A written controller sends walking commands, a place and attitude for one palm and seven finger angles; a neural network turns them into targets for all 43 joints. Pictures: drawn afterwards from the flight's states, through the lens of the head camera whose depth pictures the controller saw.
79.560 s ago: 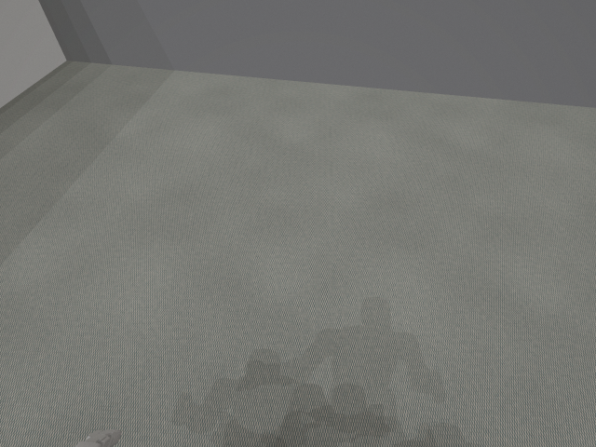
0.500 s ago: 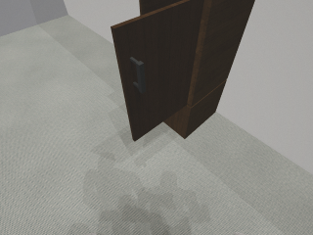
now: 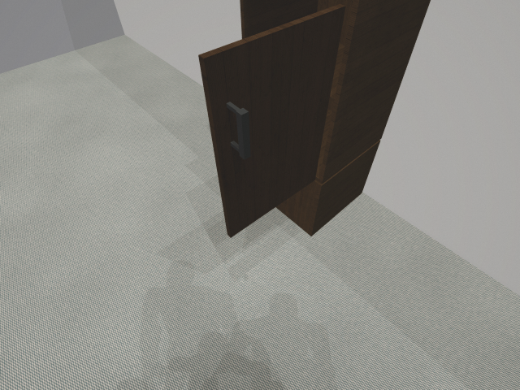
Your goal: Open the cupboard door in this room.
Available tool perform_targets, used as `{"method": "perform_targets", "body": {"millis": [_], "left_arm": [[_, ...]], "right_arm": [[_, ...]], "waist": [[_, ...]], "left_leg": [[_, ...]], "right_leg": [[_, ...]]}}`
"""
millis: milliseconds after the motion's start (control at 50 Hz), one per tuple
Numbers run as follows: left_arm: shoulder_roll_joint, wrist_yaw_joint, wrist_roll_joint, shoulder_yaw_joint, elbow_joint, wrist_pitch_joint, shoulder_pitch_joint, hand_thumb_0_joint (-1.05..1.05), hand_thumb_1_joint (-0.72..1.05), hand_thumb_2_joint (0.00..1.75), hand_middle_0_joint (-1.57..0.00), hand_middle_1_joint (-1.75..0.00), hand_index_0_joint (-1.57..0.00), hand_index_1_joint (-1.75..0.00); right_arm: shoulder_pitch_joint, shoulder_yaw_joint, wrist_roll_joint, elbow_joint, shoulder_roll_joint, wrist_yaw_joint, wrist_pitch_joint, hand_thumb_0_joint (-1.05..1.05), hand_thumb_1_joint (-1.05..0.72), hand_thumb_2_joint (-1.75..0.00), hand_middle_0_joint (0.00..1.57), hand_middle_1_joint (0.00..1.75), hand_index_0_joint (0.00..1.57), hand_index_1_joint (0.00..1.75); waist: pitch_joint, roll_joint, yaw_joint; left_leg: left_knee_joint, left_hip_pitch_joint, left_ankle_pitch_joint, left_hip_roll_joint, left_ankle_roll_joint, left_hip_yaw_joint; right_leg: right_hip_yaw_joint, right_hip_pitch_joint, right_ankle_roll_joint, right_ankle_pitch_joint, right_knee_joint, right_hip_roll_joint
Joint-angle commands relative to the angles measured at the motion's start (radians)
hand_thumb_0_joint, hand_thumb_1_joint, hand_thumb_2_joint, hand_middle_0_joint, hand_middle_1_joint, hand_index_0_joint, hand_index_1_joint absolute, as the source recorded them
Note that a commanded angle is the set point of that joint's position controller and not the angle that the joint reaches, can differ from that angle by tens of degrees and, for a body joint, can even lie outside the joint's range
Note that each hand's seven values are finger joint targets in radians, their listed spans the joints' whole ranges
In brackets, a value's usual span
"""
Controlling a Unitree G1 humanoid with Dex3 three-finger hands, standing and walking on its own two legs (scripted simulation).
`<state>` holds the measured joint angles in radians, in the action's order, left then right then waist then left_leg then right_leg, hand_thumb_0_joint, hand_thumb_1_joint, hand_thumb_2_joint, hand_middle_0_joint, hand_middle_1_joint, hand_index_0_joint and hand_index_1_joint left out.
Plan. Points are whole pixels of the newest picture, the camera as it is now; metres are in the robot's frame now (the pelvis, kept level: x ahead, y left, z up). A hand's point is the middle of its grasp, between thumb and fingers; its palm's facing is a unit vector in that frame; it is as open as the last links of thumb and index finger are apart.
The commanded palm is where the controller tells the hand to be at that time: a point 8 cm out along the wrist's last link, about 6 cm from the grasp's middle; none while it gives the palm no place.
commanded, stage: let the arm hang, fingers relaxed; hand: left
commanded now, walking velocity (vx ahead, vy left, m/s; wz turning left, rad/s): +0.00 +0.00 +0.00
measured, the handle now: (238, 131) +0.62 +0.08 +0.04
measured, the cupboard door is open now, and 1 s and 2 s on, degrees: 88 88 88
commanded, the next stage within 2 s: look to check the result in 0.34 s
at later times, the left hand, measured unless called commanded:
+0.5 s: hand out of the picture -0.01 +0.18 -0.18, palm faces +0.03 -0.98 -0.18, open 7.4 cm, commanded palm none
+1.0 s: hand out of the picture +0.03 +0.20 -0.17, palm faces +0.01 -0.98 -0.22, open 7.4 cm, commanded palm none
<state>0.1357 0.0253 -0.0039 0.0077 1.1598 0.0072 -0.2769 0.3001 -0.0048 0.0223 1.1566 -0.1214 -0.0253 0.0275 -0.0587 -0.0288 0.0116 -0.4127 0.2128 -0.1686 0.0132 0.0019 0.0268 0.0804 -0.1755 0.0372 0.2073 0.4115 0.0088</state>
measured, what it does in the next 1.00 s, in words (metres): stands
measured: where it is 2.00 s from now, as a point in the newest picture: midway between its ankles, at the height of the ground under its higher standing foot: outside the picture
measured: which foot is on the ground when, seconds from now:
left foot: down 0.00-1.00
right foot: down 0.00-1.00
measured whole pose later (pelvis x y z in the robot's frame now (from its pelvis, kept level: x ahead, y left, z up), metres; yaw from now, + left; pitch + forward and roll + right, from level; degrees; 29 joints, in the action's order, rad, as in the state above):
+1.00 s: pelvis +0.01 +0.01 +0.00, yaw +0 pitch -2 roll +0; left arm 0.17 0.02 -0.01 0.01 1.15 -0.01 -0.22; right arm 0.22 0.00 0.02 1.15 -0.18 -0.02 0.01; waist -0.06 -0.02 0.01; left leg -0.37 0.18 -0.16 -0.01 0.02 0.04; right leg 0.07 -0.15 0.02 0.21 0.38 -0.01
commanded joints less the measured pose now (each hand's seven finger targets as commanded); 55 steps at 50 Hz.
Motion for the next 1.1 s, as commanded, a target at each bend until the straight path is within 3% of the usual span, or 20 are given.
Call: {"method": "perform_targets", "body": {"millis": [0,400,1080], "left_arm": [[0.105,0.011,-0.002,0.023,-0.032,-0.013,-0.059,0.0,0.9,0.9,-0.2,-0.3,-0.2,-0.3],[0.097,0.011,-0.006,0.022,-0.033,-0.02,-0.06,0.0,0.9,0.9,-0.2,-0.3,-0.2,-0.3],[0.205,0.002,-0.005,0.03,-0.045,-0.036,0.035,0.0,0.9,0.9,-0.2,-0.3,-0.2,-0.3]], "right_arm": [[0.062,0.014,0.004,-0.019,-0.079,-0.011,-0.018,0.0,-0.9,-0.9,0.2,0.3,0.2,0.3],[0.042,0.021,0.002,-0.033,-0.091,-0.01,-0.025,0.0,-0.9,-0.9,0.2,0.3,0.2,0.3],[-0.074,0.029,-0.002,-0.038,-0.205,-0.005,-0.04,0.0,-0.9,-0.9,0.2,0.3,0.2,0.3]], "waist": [[-0.037,0.01,-0.006],[-0.036,0.02,-0.002],[0.025,0.027,-0.005]], "left_leg": [[0.084,0.016,-0.05,0.071,0.027,-0.073],[0.108,0.01,-0.05,0.078,0.028,-0.089],[0.117,-0.066,0.095,0.093,0.028,-0.094]], "right_leg": [[-0.122,-0.07,0.016,0.116,-0.116,-0.112],[-0.114,-0.063,0.006,0.061,-0.099,-0.109],[-0.114,0.014,0.007,-0.05,-0.126,-0.131]]}}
